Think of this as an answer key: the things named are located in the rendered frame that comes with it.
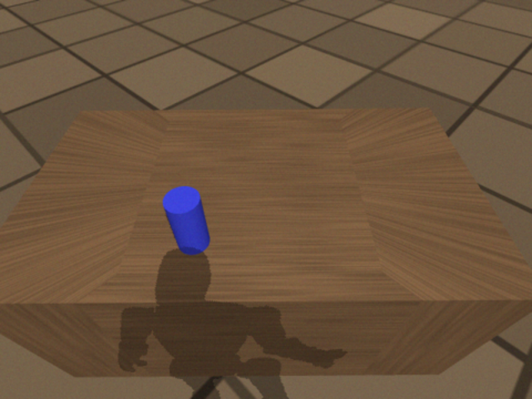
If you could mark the can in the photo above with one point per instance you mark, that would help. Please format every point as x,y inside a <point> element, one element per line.
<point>185,213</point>

